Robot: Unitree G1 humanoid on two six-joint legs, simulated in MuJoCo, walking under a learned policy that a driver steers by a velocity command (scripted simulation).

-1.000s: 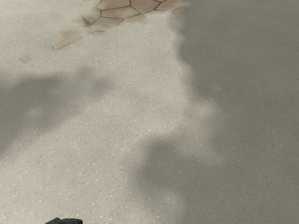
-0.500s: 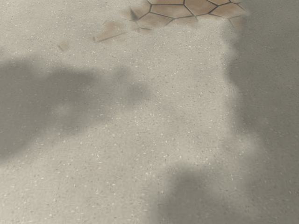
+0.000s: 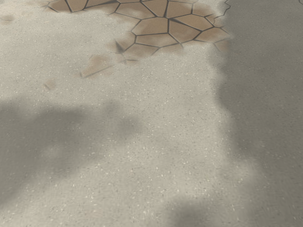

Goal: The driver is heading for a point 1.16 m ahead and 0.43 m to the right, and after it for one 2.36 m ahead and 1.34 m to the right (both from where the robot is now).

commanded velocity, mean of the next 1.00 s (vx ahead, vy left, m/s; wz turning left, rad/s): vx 0.19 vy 0.00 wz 0.00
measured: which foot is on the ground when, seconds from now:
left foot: down 0.00-0.76, up 0.78-1.00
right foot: down 0.00-1.00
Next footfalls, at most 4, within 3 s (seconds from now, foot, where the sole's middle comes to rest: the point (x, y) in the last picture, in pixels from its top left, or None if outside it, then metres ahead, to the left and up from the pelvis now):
1.22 left None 0.46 0.03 -0.78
1.76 right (194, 189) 0.72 -0.17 -0.78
2.28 left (190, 129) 1.09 -0.19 -0.78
2.78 right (245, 126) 1.11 -0.51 -0.78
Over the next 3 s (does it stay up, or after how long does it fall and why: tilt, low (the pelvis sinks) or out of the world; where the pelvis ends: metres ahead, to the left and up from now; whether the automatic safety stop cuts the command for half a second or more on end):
stays up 1.08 -0.38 -0.01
